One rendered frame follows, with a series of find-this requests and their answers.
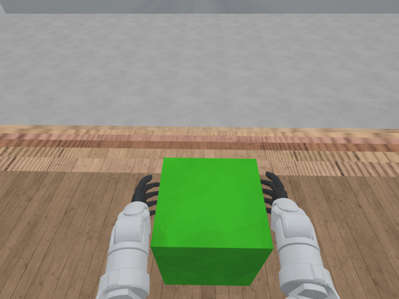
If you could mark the left robot forearm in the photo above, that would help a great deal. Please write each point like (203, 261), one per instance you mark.
(126, 274)

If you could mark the robot left hand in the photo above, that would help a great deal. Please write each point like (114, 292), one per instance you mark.
(141, 195)

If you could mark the right robot forearm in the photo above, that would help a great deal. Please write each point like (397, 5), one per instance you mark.
(302, 271)

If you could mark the carton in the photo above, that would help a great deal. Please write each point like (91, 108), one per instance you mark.
(211, 225)

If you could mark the robot right hand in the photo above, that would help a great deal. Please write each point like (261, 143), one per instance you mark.
(277, 189)

